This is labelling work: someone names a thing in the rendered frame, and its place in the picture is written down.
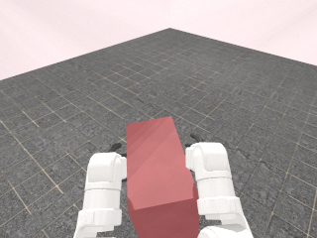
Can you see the carton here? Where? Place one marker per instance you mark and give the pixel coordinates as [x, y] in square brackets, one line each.
[161, 192]

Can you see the left robot hand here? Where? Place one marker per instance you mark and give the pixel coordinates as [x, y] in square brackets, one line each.
[113, 149]

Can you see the right robot hand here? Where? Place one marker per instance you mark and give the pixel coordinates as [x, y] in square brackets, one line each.
[197, 138]

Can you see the robot right upper arm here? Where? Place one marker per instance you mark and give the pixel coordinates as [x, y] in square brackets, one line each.
[225, 231]

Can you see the robot left forearm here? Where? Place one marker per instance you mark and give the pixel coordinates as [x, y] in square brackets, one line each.
[101, 204]

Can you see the robot right forearm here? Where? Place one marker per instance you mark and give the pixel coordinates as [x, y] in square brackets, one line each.
[217, 199]

